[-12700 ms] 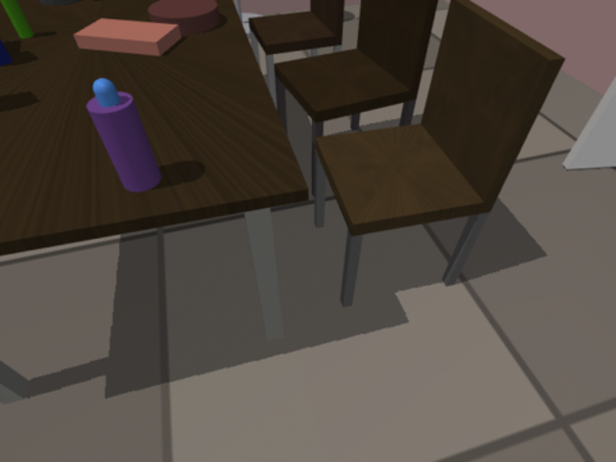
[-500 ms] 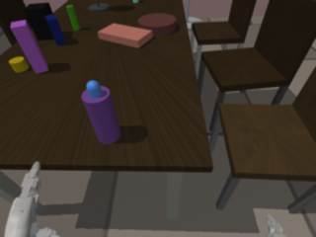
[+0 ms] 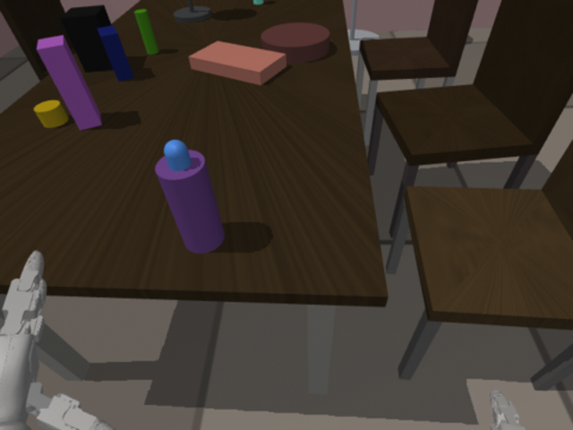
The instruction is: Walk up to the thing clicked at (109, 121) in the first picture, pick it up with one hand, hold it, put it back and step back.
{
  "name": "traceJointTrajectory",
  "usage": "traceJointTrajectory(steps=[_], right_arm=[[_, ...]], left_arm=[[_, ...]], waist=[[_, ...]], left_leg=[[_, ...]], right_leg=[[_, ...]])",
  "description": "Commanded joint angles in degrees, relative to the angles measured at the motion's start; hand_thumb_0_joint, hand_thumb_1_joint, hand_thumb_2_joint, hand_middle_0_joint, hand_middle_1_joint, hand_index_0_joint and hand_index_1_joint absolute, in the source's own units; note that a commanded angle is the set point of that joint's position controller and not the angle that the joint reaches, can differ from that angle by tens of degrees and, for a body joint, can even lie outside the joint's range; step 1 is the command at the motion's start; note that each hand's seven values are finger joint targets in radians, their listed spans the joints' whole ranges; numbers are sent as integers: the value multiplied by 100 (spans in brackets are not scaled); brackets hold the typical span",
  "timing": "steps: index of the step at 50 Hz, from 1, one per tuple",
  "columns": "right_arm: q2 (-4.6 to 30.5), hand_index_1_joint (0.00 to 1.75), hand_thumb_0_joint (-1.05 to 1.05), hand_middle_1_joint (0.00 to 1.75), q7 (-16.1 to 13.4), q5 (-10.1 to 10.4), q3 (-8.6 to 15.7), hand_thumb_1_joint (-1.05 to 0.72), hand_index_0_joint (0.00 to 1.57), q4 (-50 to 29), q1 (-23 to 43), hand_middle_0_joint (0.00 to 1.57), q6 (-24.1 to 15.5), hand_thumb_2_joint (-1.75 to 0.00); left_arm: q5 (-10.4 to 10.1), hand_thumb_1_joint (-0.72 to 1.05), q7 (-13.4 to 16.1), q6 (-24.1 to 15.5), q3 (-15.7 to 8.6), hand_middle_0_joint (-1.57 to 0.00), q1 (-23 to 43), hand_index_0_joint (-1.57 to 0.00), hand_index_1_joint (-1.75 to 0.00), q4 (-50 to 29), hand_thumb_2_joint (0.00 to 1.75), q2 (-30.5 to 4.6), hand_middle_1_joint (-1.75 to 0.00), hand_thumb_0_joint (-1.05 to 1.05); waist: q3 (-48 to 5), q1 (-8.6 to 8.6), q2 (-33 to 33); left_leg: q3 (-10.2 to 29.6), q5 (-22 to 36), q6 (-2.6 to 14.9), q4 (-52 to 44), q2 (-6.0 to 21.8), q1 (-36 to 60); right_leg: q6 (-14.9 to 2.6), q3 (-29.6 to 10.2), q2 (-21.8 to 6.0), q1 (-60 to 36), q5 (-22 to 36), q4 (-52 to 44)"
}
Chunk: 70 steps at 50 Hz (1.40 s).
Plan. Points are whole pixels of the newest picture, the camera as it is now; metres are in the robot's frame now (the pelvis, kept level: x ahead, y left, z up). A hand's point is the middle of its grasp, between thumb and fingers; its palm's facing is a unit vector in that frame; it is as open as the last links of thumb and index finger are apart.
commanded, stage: rise first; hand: left
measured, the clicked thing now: (190, 196) +0.47 +0.21 +0.09
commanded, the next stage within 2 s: go down in 0.34 s
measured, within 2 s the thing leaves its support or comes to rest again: neither
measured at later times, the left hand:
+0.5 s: hand (68, 340) +0.19 +0.25 +0.14, palm faces +0.33 -0.83 -0.46, open 17.7 cm
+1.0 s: hand (47, 269) +0.27 +0.31 +0.15, palm faces +0.28 -0.92 -0.27, open 17.6 cm
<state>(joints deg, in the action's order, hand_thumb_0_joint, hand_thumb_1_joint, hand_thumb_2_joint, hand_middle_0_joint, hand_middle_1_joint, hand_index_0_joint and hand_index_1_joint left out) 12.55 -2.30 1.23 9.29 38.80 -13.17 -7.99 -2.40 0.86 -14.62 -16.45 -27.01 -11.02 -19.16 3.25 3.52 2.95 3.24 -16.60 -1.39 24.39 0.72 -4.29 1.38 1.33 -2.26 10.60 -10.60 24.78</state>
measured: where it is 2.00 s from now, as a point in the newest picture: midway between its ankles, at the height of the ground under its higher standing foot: outside the picture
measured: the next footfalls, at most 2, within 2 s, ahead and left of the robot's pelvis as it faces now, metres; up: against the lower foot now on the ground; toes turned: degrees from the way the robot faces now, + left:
none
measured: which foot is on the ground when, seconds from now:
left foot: down 0.00-1.00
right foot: down 0.00-1.00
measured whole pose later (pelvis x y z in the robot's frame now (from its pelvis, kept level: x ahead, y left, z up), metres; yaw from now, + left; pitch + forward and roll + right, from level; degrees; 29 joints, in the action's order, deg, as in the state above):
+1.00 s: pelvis +0.00 +0.01 +0.00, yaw +0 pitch -1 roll +0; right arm 11.5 -4.2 2.5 4.8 37.9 -12.3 -7.4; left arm -12.1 -14.0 -8.9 -27.5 -1.8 6.4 -26.6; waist -0.1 1.4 1.4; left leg 3.2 -18.9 -0.7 29.4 0.1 -9.3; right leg 2.1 1.2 -2.8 14.7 -11.8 27.8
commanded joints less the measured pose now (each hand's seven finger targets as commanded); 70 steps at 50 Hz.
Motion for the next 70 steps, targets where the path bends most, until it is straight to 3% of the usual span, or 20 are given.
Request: traceJointTrajectory(steps=[1,6,9,18,22,23,24,26,29,30,37,42,46,50,56,57,61,66,68,70], right_arm=[[713,5,0,5,-7,-3,246,54,5,-710,398,5,-296,-4],[734,5,0,5,-18,1,178,53,5,-981,596,5,-365,-4],[972,5,0,5,-56,-19,409,53,5,-852,436,5,-359,-5],[632,5,0,5,-4,7,176,52,5,-896,324,5,-355,-5],[956,5,0,5,-26,-5,440,53,5,-987,414,5,-378,-6],[629,5,0,5,6,12,179,52,5,-856,353,5,-361,-5],[497,5,0,5,86,-68,38,51,5,-927,669,5,-367,-5],[983,5,0,5,46,-89,489,51,5,-916,509,5,-332,-5],[884,5,0,5,80,-51,394,52,5,-1112,522,5,-260,-5],[937,5,0,5,61,-54,485,52,5,-949,202,5,-199,-5],[401,5,0,5,25,39,-73,52,5,-950,471,5,-173,-5],[870,5,0,5,-146,54,112,53,5,-966,689,5,-210,-5],[624,5,0,5,-224,113,-227,52,5,-925,568,5,-230,-5],[784,5,0,5,-300,130,-230,52,5,-1028,477,5,-304,-5],[846,5,0,5,-340,124,-385,53,5,-1218,534,5,-459,-6],[1008,5,0,5,-360,117,-226,53,5,-1251,437,5,-485,-5],[766,5,0,5,-361,79,-481,54,5,-1036,342,5,-575,-5],[1001,5,0,5,-445,39,-404,54,5,-1127,348,5,-627,-5],[706,5,0,5,-438,39,-677,55,5,-832,393,5,-665,-5],[1024,5,0,5,-517,16,-481,54,5,-1061,481,5,-721,-5]], left_arm=[[-44,-56,104,-436,-753,-4,400,-3,-5,-1204,5,-1118,-4,0],[-37,-57,102,-531,-722,-4,405,-3,-6,-1328,7,-1070,-5,0],[-39,-59,117,-559,-849,-4,426,-3,-6,-1335,8,-1162,-5,0],[-43,-60,94,-637,-966,-4,387,-2,-6,-1403,9,-1206,-5,0],[-48,-61,88,-658,-951,-4,482,-2,-7,-1561,10,-1214,-4,0],[-51,-60,84,-672,-974,-5,466,-6,-6,-1593,4,-1211,-6,0],[-114,-59,-70,-897,-758,-6,876,-6,-6,-1773,5,-747,-6,0],[-163,-61,-164,-910,-1100,-7,533,-7,-7,-1238,4,-1018,-7,0],[-188,-61,-244,-900,-1146,-7,911,-7,-6,-1261,4,-1138,-6,0],[-214,-61,-233,-853,-1417,-7,790,-7,-6,-1004,4,-1393,-6,0],[-528,-61,-510,-552,-1354,-6,1964,-5,-4,-741,5,-1359,-3,0],[-719,-56,-949,-154,-1537,-4,2970,-4,-3,-148,7,-1970,-2,0],[-1028,-53,-1349,140,-1820,-4,3589,-4,-4,352,8,-2290,-3,0],[-1295,-53,-1809,572,-1897,-4,4062,-3,-3,1184,7,-2449,-3,0],[-1395,-57,-2386,936,-1991,-3,4839,-2,-3,1924,9,-2842,-2,0],[-1402,-55,-2437,959,-2038,-3,4944,-2,-3,2006,9,-2921,-2,0],[-1434,-53,-2631,1018,-2084,-2,5407,-2,-3,2353,10,-3028,-2,0],[-1387,-53,-2779,1041,-2353,-2,5999,-1,-4,2800,12,-3646,-2,0],[-1413,-51,-2914,1058,-2095,-2,6315,-1,-3,2955,12,-3419,-2,0],[-1453,-56,-2998,1101,-2401,-2,6437,-1,-3,3244,11,-3848,-2,0]], waist=[[-418,-7,-36],[-501,5,-104],[-506,-37,-73],[-548,4,-166],[-525,-30,-116],[-409,33,-14],[-676,-61,-199],[-707,-87,-451],[-778,-93,-198],[-757,-146,-238],[-675,-187,-6],[-932,-305,96],[-1152,-213,260],[-1379,-283,204],[-1466,-180,190],[-1437,-249,273],[-1460,-239,324],[-1810,-283,454],[-1605,-242,621],[-1954,-331,452]], left_leg=[[-428,777,168,-527,-198,-622],[-376,1013,127,-511,-157,-580],[-398,919,128,-532,-174,-542],[-405,1240,135,-446,-167,-537],[-407,1149,126,-487,-178,-495],[-419,1074,130,-485,-193,-556],[-433,946,126,-172,-218,-676],[-426,987,150,-115,-218,-697],[-424,1009,116,-85,-239,-733],[-412,1083,106,-52,-218,-769],[-386,748,115,-63,-227,-981],[-295,892,89,-78,-188,-938],[-246,1219,59,-99,-135,-929],[-235,1410,64,-105,-110,-870],[-204,1590,47,-146,-85,-869],[-226,1474,45,-154,-97,-848],[-253,1518,64,-90,-127,-888],[-263,1982,50,10,-129,-805],[-222,1773,35,-48,-111,-902],[-235,1849,72,21,-130,-773]], right_leg=[[-135,336,137,-503,307,-375],[-144,366,163,-572,471,-296],[-141,351,164,-523,391,-328],[-131,336,140,-617,696,-295],[-137,340,148,-535,610,-294],[-141,338,139,-504,528,-307],[-68,297,138,-393,421,-130],[-55,289,122,-402,478,-109],[-70,285,116,-338,525,-30],[-67,286,112,-342,620,11],[-60,274,89,-159,338,40],[-106,262,111,-203,472,67],[-155,285,126,-392,698,100],[-175,295,135,-409,840,87],[-203,329,174,-309,870,97],[-200,315,174,-248,777,66],[-187,297,167,-161,847,75],[-205,237,140,-280,1254,129],[-223,257,165,-99,1026,144],[-189,244,151,-205,1168,112]])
